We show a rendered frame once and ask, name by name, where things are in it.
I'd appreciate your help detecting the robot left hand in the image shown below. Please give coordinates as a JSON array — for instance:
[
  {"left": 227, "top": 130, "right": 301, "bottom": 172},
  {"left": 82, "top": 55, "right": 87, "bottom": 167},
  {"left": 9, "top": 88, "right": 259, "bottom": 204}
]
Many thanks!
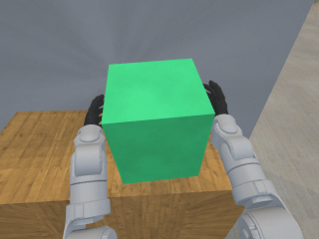
[{"left": 83, "top": 95, "right": 105, "bottom": 129}]

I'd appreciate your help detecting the pedestal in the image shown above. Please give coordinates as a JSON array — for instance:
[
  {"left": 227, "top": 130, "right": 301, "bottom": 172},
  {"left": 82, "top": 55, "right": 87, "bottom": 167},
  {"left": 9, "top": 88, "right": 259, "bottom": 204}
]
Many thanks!
[{"left": 0, "top": 110, "right": 245, "bottom": 239}]

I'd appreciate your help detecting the robot right hand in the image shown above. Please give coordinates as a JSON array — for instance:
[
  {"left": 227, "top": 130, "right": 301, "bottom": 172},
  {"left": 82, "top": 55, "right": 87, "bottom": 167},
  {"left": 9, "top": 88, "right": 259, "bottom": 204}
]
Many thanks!
[{"left": 203, "top": 80, "right": 228, "bottom": 117}]

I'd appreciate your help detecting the robot right forearm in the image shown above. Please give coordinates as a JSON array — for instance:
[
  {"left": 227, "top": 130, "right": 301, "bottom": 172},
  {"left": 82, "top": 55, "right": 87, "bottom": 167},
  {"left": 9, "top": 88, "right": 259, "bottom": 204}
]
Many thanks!
[{"left": 210, "top": 114, "right": 304, "bottom": 239}]

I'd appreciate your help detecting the robot left forearm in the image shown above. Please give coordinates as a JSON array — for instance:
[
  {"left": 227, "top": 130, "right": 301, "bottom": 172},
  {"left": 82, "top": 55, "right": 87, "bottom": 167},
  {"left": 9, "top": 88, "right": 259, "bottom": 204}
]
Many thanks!
[{"left": 63, "top": 124, "right": 111, "bottom": 239}]

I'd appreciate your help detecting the left robot upper arm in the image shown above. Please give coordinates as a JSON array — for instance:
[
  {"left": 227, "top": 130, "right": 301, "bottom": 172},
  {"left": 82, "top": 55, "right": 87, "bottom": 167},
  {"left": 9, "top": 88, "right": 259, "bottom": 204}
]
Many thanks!
[{"left": 66, "top": 226, "right": 118, "bottom": 239}]

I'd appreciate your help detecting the right robot upper arm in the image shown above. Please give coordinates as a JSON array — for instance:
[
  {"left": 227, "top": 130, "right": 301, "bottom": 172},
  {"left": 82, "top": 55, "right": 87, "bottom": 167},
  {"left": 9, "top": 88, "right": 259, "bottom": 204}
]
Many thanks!
[{"left": 237, "top": 205, "right": 303, "bottom": 239}]

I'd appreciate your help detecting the carton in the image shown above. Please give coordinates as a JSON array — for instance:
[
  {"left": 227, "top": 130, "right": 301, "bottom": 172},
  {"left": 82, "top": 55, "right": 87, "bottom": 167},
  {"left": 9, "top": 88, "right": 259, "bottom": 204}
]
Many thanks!
[{"left": 101, "top": 59, "right": 215, "bottom": 184}]

